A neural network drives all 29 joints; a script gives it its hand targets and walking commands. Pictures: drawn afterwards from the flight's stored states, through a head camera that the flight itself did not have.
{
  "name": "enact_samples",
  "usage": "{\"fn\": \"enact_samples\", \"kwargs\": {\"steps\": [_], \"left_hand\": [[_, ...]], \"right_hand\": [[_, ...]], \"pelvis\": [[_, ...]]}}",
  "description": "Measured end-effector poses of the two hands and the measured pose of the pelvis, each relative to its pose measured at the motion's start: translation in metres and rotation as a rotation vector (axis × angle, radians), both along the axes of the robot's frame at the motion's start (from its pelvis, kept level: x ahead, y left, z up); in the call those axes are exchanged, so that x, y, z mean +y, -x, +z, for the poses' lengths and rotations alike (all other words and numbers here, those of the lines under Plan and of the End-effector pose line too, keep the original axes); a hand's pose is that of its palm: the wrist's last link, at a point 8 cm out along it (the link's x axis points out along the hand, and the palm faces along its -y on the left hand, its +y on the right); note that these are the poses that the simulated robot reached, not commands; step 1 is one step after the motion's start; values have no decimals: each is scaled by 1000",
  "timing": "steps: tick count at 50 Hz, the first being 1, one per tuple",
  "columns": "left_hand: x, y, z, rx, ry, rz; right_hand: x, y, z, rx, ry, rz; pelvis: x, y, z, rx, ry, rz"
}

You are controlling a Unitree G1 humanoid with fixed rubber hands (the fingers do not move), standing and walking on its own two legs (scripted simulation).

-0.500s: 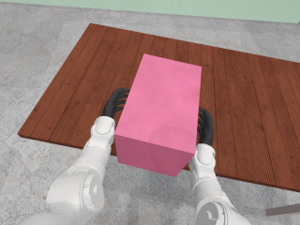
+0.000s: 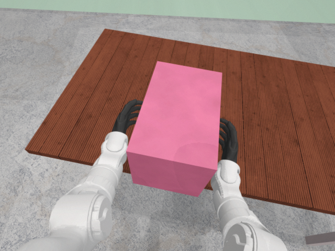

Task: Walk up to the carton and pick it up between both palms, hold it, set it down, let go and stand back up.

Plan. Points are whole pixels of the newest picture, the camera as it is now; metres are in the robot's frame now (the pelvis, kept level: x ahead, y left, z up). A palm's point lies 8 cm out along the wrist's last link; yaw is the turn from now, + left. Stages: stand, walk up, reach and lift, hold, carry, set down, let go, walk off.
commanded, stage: reach and lift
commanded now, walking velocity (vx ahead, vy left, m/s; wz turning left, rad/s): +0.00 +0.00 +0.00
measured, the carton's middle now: (177, 128) +0.44 -0.03 -0.01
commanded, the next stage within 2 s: none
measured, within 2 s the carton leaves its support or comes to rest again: leaves its support in 0.26 s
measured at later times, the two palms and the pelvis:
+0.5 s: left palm (120, 111) +0.43 +0.11 +0.07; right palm (233, 140) +0.37 -0.16 +0.06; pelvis +0.02 +0.01 +0.00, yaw +0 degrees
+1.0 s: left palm (103, 118) +0.37 +0.13 +0.13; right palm (238, 137) +0.34 -0.14 +0.12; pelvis -0.02 +0.01 +0.00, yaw +2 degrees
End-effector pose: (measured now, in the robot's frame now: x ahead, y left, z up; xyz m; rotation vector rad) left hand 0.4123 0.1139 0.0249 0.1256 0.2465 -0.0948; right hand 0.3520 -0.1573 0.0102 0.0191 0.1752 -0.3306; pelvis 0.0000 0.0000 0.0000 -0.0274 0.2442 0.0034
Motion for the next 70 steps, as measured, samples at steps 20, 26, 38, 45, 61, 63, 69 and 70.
{"fn": "enact_samples", "kwargs": {"steps": [20,26,38,45,61,63,69,70], "left_hand": [[-4,-13,25,-34,-17,-14],[0,-15,54,-99,-12,-7],[22,6,89,-63,22,71],[26,30,97,-49,21,110],[-2,52,123,-12,26,125],[-3,51,127,-13,31,132],[5,46,134,-21,49,161],[8,45,134,-23,51,166]], "right_hand": [[-3,-9,21,-27,-58,-23],[1,-15,52,-91,-77,-14],[18,-13,97,-46,-32,64],[22,1,104,-36,-43,97],[-4,26,110,-14,-80,96],[-5,23,114,-14,-80,102],[1,8,128,-19,-61,134],[3,6,130,-19,-57,140]], "pelvis": [[6,-11,-4,14,8,5],[13,-17,-4,-37,11,8],[18,-8,0,-237,10,13],[15,7,0,-286,11,25],[-1,38,1,-301,-17,-3],[-3,39,1,-297,-19,-8],[-9,37,1,-295,-21,-9],[-10,36,1,-295,-21,-6]]}}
